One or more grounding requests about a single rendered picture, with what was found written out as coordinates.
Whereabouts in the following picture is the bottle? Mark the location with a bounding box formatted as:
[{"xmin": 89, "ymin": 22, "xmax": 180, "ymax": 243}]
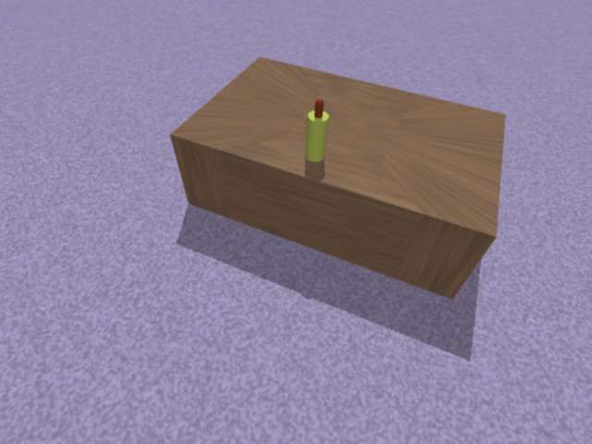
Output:
[{"xmin": 305, "ymin": 99, "xmax": 329, "ymax": 162}]

